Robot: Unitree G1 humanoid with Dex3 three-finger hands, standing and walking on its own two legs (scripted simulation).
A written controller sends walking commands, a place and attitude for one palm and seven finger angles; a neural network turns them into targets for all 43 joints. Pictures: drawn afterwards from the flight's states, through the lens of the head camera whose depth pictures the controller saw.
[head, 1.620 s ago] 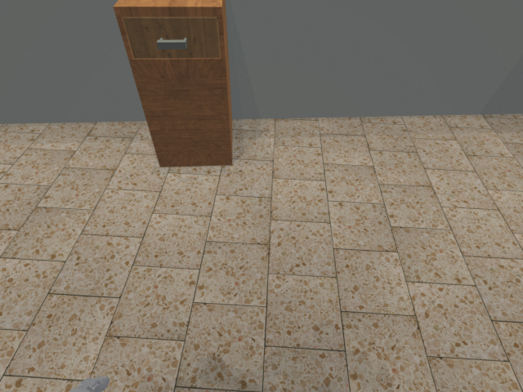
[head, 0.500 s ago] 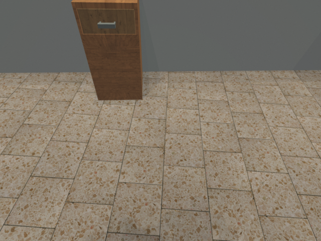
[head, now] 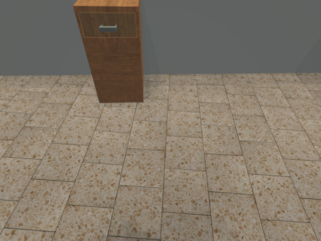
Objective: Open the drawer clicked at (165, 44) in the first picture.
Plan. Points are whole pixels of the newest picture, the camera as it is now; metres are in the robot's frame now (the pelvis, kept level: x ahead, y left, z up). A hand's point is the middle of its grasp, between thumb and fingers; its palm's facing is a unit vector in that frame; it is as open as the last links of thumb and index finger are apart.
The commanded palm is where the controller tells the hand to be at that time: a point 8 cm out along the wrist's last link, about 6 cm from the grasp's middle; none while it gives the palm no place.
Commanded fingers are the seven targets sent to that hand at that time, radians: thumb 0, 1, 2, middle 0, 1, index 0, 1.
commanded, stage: walk to a spot facing it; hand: left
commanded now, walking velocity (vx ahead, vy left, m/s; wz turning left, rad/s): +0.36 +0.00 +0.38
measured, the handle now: (108, 27) +1.38 +0.44 -0.06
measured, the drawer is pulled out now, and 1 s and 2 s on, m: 0.00 0.00 0.00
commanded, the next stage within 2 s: turn to face it in 1.14 s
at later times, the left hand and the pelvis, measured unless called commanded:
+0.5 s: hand out of the picture +0.12 +0.25 -0.18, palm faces +0.14 -0.98 -0.13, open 7.4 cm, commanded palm none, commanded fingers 0.00 0.90 0.90 -0.20 -0.30 -0.20 -0.30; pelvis +0.13 +0.07 +0.00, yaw +8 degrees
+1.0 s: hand (100, 168) +0.39 +0.25 -0.18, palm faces +0.24 -0.95 -0.22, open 7.2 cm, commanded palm none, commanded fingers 0.00 0.90 0.90 -0.20 -0.30 -0.20 -0.30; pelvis +0.39 +0.06 -0.01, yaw +12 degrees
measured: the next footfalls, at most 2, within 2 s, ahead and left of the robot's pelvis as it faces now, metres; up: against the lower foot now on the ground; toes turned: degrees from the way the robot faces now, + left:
right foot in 0.76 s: +0.44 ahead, -0.02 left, +0.00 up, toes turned +0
left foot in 1.24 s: +0.62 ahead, +0.25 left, +0.00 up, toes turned +25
